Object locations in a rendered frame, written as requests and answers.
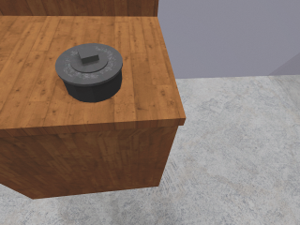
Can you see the table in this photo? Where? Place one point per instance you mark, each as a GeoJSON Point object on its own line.
{"type": "Point", "coordinates": [52, 144]}

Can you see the knob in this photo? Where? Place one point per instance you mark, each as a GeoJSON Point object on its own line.
{"type": "Point", "coordinates": [88, 54]}

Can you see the pot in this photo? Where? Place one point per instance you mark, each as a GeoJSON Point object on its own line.
{"type": "Point", "coordinates": [95, 93]}

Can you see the lid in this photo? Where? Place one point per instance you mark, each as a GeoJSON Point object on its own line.
{"type": "Point", "coordinates": [70, 69]}

